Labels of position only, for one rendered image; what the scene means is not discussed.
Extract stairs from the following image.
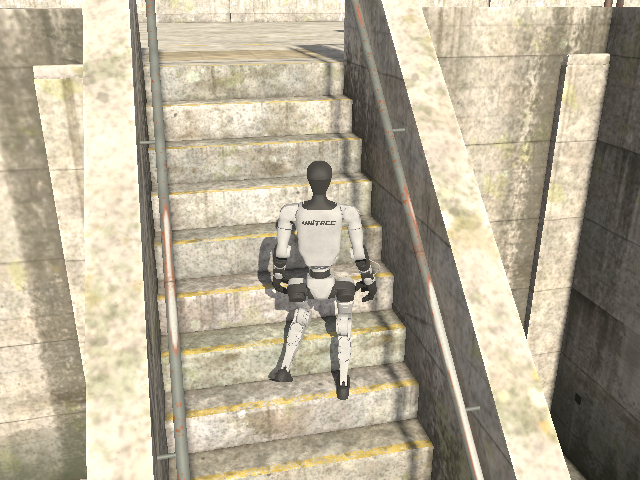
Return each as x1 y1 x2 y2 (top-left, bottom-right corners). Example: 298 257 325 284
143 63 434 480

